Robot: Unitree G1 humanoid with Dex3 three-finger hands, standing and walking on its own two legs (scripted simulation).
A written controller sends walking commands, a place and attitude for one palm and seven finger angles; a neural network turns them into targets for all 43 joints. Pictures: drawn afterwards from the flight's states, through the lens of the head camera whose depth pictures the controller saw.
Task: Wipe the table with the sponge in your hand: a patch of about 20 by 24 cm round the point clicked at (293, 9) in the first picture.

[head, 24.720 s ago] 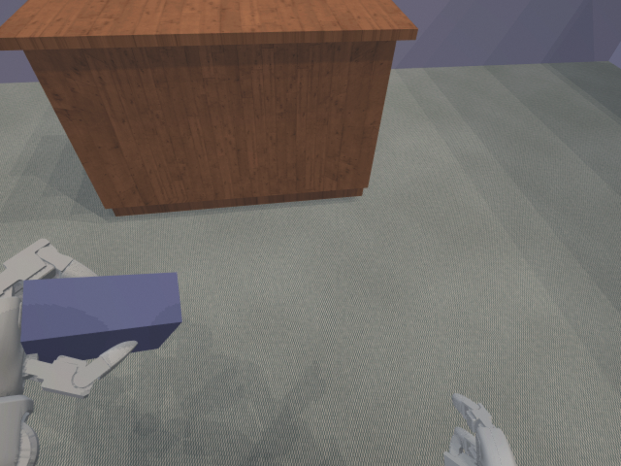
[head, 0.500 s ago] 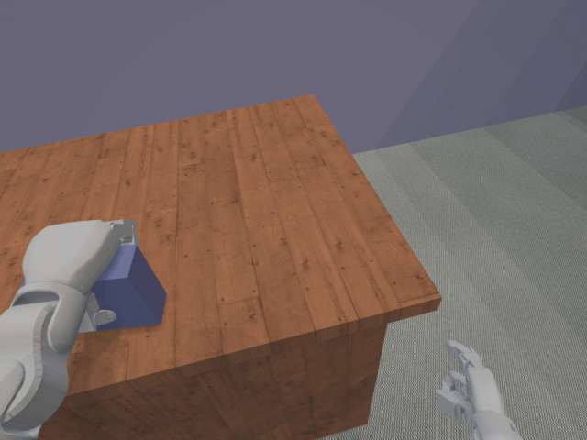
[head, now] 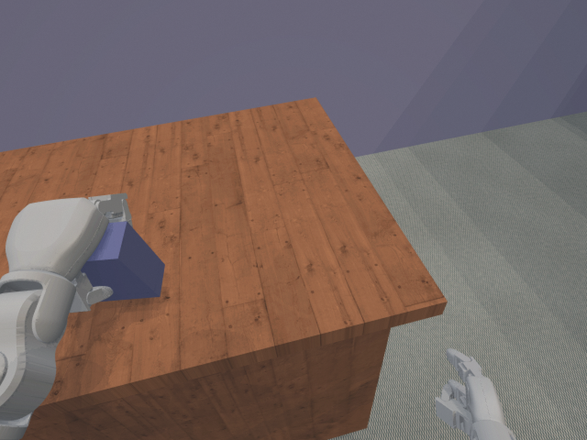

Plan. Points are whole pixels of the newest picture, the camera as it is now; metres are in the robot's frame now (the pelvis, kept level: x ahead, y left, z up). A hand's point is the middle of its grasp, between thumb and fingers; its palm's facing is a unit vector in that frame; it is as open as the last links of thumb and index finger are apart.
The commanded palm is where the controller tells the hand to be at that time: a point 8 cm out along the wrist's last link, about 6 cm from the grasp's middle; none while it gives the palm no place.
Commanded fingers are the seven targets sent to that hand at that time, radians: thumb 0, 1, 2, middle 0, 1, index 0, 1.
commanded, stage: move the sponge above the wiping area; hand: left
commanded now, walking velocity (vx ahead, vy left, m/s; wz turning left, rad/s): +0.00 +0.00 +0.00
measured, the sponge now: (105, 272) +0.24 +0.30 +0.13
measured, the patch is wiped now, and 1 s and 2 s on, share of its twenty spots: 0.00 0.00 0.00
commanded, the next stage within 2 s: lower the sponge onto the table in 1.40 s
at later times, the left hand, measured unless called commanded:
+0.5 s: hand (71, 224) +0.25 +0.32 +0.20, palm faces +0.29 +0.01 -0.96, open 9.2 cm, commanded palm +0.20 +0.31 +0.23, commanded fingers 0.00 0.10 1.30 -1.20 -1.60 -1.20 -1.60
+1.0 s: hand (57, 232) +0.24 +0.34 +0.20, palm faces +0.19 +0.01 -0.98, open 9.2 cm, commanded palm +0.19 +0.31 +0.23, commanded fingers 0.00 0.10 1.30 -1.20 -1.60 -1.20 -1.60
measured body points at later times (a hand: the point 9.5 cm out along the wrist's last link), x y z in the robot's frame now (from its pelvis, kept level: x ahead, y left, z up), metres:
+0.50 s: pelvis +0.00 +0.01 +0.00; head -0.02 -0.04 +0.45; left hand +0.23 +0.31 +0.26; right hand +0.26 -0.17 -0.07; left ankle +0.03 +0.12 -0.74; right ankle +0.00 -0.10 -0.74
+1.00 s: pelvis +0.00 -0.01 +0.00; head -0.01 -0.06 +0.45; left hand +0.23 +0.33 +0.25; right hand +0.25 -0.20 -0.09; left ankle +0.03 +0.12 -0.74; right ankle +0.00 -0.10 -0.74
